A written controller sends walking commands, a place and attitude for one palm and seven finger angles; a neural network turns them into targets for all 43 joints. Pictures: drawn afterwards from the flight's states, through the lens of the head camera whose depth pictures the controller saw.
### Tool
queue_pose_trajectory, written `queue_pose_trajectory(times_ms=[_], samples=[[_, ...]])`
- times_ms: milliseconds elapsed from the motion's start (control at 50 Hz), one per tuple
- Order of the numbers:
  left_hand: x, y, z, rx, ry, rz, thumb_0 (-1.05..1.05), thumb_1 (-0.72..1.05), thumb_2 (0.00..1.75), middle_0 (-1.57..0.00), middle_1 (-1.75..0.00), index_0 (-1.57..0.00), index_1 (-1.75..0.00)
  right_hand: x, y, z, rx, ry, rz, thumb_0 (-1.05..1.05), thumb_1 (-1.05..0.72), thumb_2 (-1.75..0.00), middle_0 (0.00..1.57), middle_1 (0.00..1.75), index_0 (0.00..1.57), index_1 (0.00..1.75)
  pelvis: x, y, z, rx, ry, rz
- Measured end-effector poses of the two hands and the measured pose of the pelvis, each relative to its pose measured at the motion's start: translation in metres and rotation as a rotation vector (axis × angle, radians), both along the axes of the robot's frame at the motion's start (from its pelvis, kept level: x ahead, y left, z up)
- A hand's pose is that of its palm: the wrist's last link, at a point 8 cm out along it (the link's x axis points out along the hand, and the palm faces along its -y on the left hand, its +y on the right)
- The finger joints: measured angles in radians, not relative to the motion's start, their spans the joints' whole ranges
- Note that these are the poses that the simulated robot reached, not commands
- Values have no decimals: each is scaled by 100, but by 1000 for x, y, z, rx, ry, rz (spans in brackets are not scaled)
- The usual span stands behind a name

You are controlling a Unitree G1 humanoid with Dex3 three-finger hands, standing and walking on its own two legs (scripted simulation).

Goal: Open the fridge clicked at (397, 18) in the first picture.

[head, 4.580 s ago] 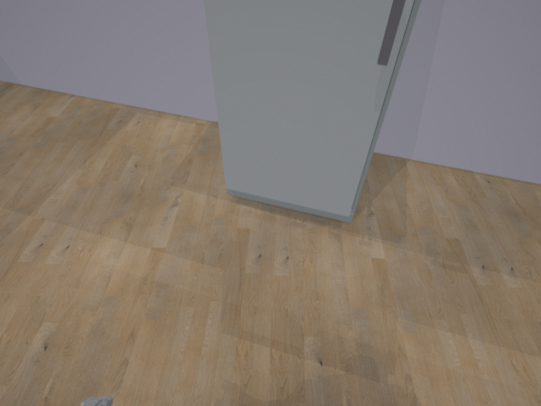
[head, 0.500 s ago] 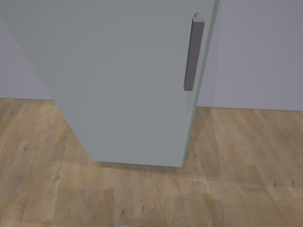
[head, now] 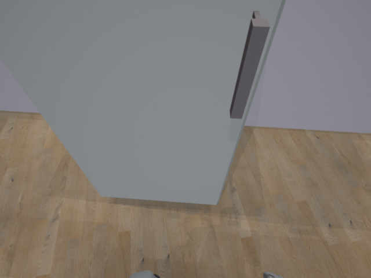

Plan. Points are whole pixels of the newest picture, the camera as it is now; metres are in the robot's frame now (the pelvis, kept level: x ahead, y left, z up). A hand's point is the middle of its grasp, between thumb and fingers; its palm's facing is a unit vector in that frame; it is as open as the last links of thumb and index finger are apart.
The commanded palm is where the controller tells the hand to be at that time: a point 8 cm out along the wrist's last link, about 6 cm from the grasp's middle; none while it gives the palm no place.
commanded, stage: come to a stop and stand still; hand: right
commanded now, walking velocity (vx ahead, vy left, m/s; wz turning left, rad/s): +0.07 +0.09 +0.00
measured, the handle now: (244, 70) +0.50 -0.08 +0.18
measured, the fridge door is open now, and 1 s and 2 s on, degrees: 0 0 0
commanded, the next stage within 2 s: look again from close up in 1.18 s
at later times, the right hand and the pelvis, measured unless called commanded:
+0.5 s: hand out of the picture +0.00 -0.21 -0.17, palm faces -0.03 +0.98 -0.21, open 7.4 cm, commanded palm none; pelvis -0.02 -0.02 +0.01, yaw +2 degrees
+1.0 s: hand out of the picture -0.01 -0.14 -0.16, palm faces -0.01 +0.97 -0.23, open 7.3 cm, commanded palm none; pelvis -0.03 +0.03 +0.01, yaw +1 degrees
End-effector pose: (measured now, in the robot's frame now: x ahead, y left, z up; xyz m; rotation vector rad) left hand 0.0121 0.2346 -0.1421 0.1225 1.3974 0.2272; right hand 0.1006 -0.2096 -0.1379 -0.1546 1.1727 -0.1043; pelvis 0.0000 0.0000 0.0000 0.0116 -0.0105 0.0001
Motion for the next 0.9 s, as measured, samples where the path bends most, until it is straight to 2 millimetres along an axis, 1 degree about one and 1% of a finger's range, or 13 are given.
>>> queue_pose_trajectory(times_ms=[60,100,200,260,320,380,460,520,560,600,720,800,900], samples=[[12,-5,5,46,-76,-22,0,91,90,-20,-30,-19,-30,-17,-20,-14,14,26,-21,0,-91,-90,21,30,21,30,-6,-14,-7,10,-3,4],[14,-13,13,61,-106,-31,0,91,90,-20,-30,-19,-30,-31,-32,-18,16,64,-36,0,-91,-90,20,30,21,30,-8,-21,-5,5,-8,14],[12,-34,29,60,-104,-52,0,91,90,-20,-30,-20,-30,-68,-57,-8,9,158,-62,0,-91,-90,20,30,20,30,-5,-30,11,15,4,14],[9,-38,34,67,-89,-45,0,93,89,-20,-30,-20,-30,-90,-65,-4,3,214,-72,0,-91,-90,20,30,20,30,-2,-34,17,20,10,18],[2,-39,34,65,-73,-32,1,93,89,-20,-30,-20,-30,-106,-67,-1,-2,271,-69,1,-91,-90,20,30,20,30,-2,-35,19,23,10,23],[-10,-38,32,56,-47,-14,0,93,89,-20,-30,-20,-30,-113,-63,0,-6,303,-58,1,-91,-90,20,30,20,30,-5,-33,19,23,7,26],[-31,-33,23,28,-2,5,0,92,89,-20,-30,-20,-30,-108,-51,1,-17,281,-35,1,-91,-90,20,30,20,30,-12,-26,17,18,8,24],[-41,-24,7,3,2,9,0,91,89,-20,-30,-20,-30,-102,-41,-9,-42,215,6,1,-91,-90,20,30,20,30,-19,-16,2,-21,25,47],[-46,-21,0,-13,-11,10,0,91,89,-20,-30,-20,-30,-99,-32,-10,-39,202,30,1,-91,-90,20,30,20,30,-23,-14,-2,-9,8,41],[-49,-20,-4,-32,-26,13,0,91,90,-20,-30,-20,-30,-95,-24,-6,-37,180,36,1,-91,-90,20,30,20,30,-24,-11,-2,-4,-3,33],[-51,-17,-10,-84,-50,3,0,91,90,-20,-30,-20,-30,-91,-11,7,-67,120,21,1,-93,-90,20,30,20,30,-26,6,1,-15,-17,26],[-52,-9,-12,-99,-48,-8,1,92,90,-20,-30,-20,-30,-96,-2,12,-76,112,13,1,-93,-90,20,30,20,30,-27,16,3,-23,-19,22],[-54,3,-11,-97,-35,-20,1,92,90,-20,-30,-20,-30,-105,8,14,-73,130,-1,1,-92,-90,20,30,20,30,-28,26,5,-26,-18,17]])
